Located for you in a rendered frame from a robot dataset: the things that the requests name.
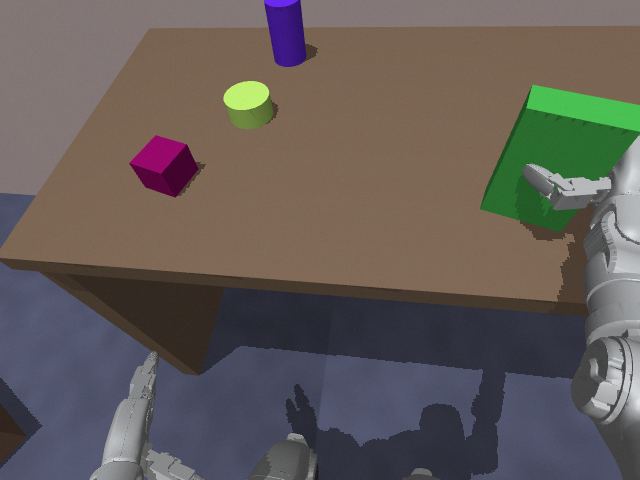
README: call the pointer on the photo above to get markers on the right robot hand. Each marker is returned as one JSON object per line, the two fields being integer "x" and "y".
{"x": 576, "y": 193}

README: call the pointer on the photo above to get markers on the desk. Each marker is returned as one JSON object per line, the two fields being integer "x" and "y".
{"x": 367, "y": 181}

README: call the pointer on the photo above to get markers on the left robot hand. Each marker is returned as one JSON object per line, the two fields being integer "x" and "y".
{"x": 128, "y": 436}

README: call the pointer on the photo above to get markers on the right robot arm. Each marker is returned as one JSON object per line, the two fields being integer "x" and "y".
{"x": 606, "y": 386}

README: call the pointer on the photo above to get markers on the left robot arm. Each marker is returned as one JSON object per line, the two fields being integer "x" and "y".
{"x": 118, "y": 470}

